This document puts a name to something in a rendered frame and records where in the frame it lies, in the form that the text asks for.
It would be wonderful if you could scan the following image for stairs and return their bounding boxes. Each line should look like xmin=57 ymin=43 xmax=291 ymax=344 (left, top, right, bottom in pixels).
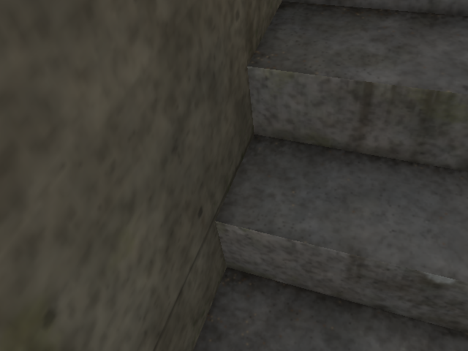
xmin=193 ymin=0 xmax=468 ymax=351

